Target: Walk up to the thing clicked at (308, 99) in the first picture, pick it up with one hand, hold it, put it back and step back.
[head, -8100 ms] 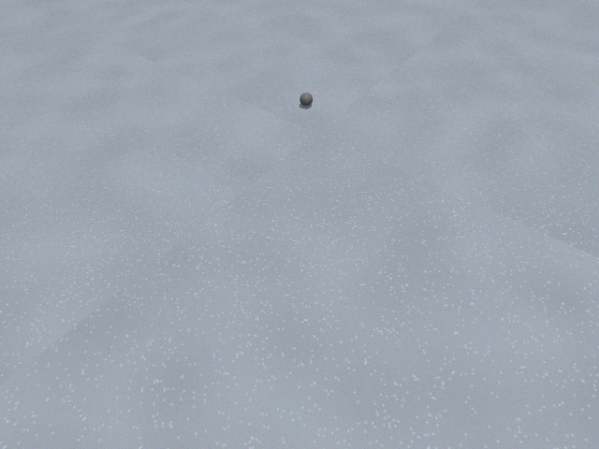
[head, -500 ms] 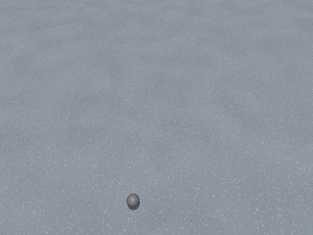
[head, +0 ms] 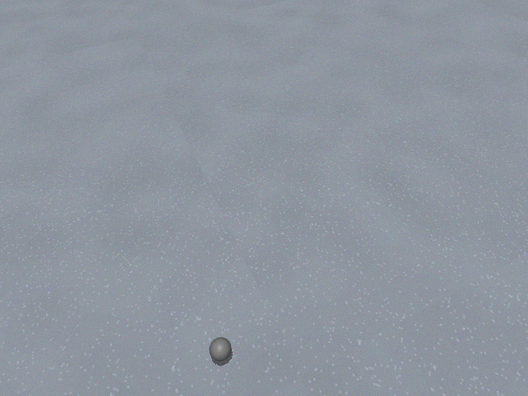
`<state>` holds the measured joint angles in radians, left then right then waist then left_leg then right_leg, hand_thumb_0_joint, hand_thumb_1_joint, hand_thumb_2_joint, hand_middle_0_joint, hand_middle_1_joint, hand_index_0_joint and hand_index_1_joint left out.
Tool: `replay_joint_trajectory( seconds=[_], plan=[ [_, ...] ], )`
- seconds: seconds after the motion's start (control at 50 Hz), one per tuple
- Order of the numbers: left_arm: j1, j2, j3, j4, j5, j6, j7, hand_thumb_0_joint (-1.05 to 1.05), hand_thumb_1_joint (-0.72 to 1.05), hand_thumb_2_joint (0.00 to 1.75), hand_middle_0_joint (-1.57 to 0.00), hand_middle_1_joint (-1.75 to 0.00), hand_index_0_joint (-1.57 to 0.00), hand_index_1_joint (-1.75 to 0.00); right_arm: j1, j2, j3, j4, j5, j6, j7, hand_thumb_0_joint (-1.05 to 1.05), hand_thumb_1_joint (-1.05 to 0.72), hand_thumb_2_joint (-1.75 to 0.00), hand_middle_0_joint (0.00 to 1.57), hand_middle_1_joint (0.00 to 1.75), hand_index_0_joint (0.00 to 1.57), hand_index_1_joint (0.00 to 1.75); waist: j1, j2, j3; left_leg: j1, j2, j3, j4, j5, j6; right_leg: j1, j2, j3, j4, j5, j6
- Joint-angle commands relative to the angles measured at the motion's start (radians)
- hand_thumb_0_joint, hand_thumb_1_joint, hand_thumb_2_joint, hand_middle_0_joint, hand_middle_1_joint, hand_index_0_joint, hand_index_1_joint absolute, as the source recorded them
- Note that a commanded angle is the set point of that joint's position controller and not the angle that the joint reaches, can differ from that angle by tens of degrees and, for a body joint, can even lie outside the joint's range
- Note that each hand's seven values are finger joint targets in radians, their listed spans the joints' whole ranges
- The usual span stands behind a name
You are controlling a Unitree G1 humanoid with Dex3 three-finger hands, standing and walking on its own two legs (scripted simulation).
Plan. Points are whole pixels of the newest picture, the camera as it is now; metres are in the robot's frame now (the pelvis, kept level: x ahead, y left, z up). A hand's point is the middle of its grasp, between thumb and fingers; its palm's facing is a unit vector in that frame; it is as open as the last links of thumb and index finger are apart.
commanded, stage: stand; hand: left
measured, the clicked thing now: (220, 349) +0.37 +0.24 -0.74
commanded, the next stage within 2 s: none
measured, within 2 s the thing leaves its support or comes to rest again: neither
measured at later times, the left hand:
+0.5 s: hand out of the picture +0.08 +0.25 -0.15, palm faces -0.01 -0.94 -0.35, open 7.4 cm
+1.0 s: hand out of the picture +0.05 +0.26 -0.15, palm faces -0.01 -0.94 -0.35, open 7.4 cm
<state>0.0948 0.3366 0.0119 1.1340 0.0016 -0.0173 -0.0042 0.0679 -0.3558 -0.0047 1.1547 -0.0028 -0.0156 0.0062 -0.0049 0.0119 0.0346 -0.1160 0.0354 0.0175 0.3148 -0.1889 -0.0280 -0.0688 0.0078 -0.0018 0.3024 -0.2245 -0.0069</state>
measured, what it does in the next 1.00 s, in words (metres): stands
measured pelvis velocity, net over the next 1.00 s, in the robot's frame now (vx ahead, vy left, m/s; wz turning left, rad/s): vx -0.02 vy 0.00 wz -0.01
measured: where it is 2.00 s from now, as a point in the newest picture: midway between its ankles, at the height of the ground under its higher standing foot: outside the picture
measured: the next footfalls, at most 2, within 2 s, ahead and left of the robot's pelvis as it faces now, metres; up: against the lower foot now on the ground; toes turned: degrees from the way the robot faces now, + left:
none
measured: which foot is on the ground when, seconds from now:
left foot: down 0.00-1.00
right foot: down 0.00-1.00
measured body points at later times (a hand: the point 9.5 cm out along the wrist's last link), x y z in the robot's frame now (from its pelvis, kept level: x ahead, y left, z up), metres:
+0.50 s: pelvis +0.00 +0.00 +0.00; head +0.01 -0.01 +0.45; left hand +0.08 +0.30 -0.13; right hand +0.08 -0.30 -0.13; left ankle -0.01 +0.14 -0.75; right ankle -0.04 -0.11 -0.75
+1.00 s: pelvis -0.02 +0.00 +0.00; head -0.01 +0.00 +0.45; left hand +0.05 +0.30 -0.13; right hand +0.06 -0.30 -0.14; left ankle -0.01 +0.14 -0.75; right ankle -0.04 -0.11 -0.75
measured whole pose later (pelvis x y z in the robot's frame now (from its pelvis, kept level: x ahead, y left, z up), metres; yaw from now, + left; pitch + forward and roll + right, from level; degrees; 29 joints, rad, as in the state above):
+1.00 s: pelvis -0.02 +0.00 +0.00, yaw +0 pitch -2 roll +0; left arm 0.13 0.35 0.01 1.13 0.01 -0.01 -0.01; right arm 0.10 -0.35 -0.01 1.15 -0.01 -0.01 0.01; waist 0.00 0.01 0.04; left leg -0.10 0.04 0.02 0.30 -0.16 -0.03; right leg -0.06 0.01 0.00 0.30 -0.20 -0.01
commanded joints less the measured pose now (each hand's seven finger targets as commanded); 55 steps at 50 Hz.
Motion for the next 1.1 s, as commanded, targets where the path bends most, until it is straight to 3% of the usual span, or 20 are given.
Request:
replay_joint_trajectory(
  seconds=[0.0,0.02,0.06,0.1,0.22,0.38,0.5,0.68,0.88,0.94,1.08],
  plan=[
    [-0.026,0.227,0.041,-0.055,0.003,-0.018,0.020,0.00,0.90,0.90,-0.20,-0.30,-0.20,-0.30,-0.031,-0.198,-0.033,-0.065,-0.003,-0.014,-0.020,0.00,-0.90,-0.90,0.20,0.30,0.20,0.30,-0.007,-0.029,-0.120,0.097,0.111,-0.066,0.010,0.361,0.037,0.011,-0.144,0.078,-0.011,0.428,-0.005],
    [-0.026,0.226,0.041,-0.056,0.003,-0.017,0.020,0.00,0.90,0.90,-0.20,-0.30,-0.20,-0.30,-0.032,-0.203,-0.033,-0.064,-0.005,-0.013,-0.020,0.00,-0.90,-0.90,0.20,0.30,0.20,0.30,-0.006,-0.020,-0.110,0.097,0.110,-0.065,0.003,0.343,0.034,-0.001,-0.141,0.081,-0.017,0.405,-0.004],
    [-0.029,0.222,0.042,-0.056,0.001,-0.017,0.022,0.00,0.90,0.90,-0.20,-0.30,-0.20,-0.30,-0.038,-0.204,-0.033,-0.066,-0.002,-0.013,-0.021,0.00,-0.90,-0.90,0.20,0.30,0.20,0.30,-0.004,-0.013,-0.115,0.105,0.115,-0.067,0.017,0.396,0.037,0.021,-0.146,0.080,-0.009,0.466,-0.005],
    [-0.034,0.223,0.042,-0.059,0.002,-0.017,0.022,0.00,0.90,0.90,-0.20,-0.30,-0.20,-0.30,-0.032,-0.200,-0.031,-0.069,-0.002,-0.011,-0.020,0.00,-0.90,-0.90,0.20,0.30,0.20,0.30,-0.008,-0.014,-0.095,0.082,0.108,-0.065,0.001,0.333,0.034,0.013,-0.145,0.082,-0.027,0.409,-0.002],
    [-0.039,0.226,0.045,-0.060,0.004,-0.016,0.021,0.00,0.90,0.90,-0.20,-0.30,-0.20,-0.30,-0.047,-0.202,-0.032,-0.077,-0.004,-0.011,-0.019,0.00,-0.90,-0.90,0.20,0.30,0.20,0.30,-0.003,-0.014,-0.077,0.090,0.110,-0.070,-0.014,0.281,0.034,-0.008,-0.141,0.086,-0.043,0.342,-0.005],
    [-0.027,0.227,0.044,-0.062,0.005,-0.017,0.022,0.00,0.90,0.90,-0.20,-0.30,-0.20,-0.30,-0.046,-0.197,-0.035,-0.082,-0.004,-0.013,-0.020,0.00,-0.90,-0.90,0.20,0.30,0.20,0.30,0.000,-0.026,-0.098,0.110,0.113,-0.066,-0.004,0.311,0.038,0.001,-0.140,0.078,-0.032,0.376,-0.005],
    [-0.036,0.222,0.041,-0.065,0.005,-0.015,0.020,0.00,0.90,0.90,-0.20,-0.30,-0.20,-0.30,-0.036,-0.202,-0.034,-0.076,-0.004,-0.012,-0.018,0.00,-0.90,-0.90,0.20,0.30,0.20,0.30,-0.002,0.000,-0.082,0.082,0.108,-0.066,-0.031,0.239,0.037,-0.004,-0.137,0.084,-0.044,0.287,-0.012],
    [-0.021,0.225,0.040,-0.062,0.007,-0.013,0.018,0.00,0.90,0.90,-0.20,-0.30,-0.20,-0.30,-0.025,-0.203,-0.036,-0.075,-0.006,-0.014,-0.018,0.00,-0.90,-0.90,0.20,0.30,0.20,0.30,0.002,-0.009,-0.069,0.085,0.111,-0.071,-0.039,0.228,0.043,-0.024,-0.135,0.087,-0.043,0.256,-0.013],
    [-0.014,0.234,0.039,-0.061,0.007,-0.011,0.016,0.00,0.90,0.90,-0.20,-0.30,-0.20,-0.30,-0.013,-0.199,-0.039,-0.073,-0.009,-0.012,-0.014,0.00,-0.90,-0.90,0.20,0.30,0.20,0.30,-0.002,-0.031,-0.037,0.063,0.105,-0.080,-0.057,0.121,0.040,-0.064,-0.131,0.097,-0.063,0.134,-0.015],
    [-0.010,0.226,0.035,-0.063,0.007,-0.013,0.015,0.00,0.90,0.90,-0.20,-0.30,-0.20,-0.30,-0.016,-0.206,-0.040,-0.071,-0.008,-0.014,-0.014,0.00,-0.90,-0.90,0.20,0.30,0.20,0.30,0.001,-0.015,-0.042,0.068,0.109,-0.085,-0.049,0.165,0.041,-0.055,-0.132,0.096,-0.056,0.178,-0.013],
    [-0.004,0.231,0.032,-0.065,0.006,-0.016,0.017,0.00,0.90,0.90,-0.20,-0.30,-0.20,-0.30,-0.003,-0.202,-0.037,-0.070,-0.008,-0.012,-0.013,0.00,-0.90,-0.90,0.20,0.30,0.20,0.30,-0.001,-0.016,-0.051,0.060,0.105,-0.081,-0.043,0.154,0.039,-0.051,-0.133,0.099,-0.057,0.182,-0.013]
  ],
)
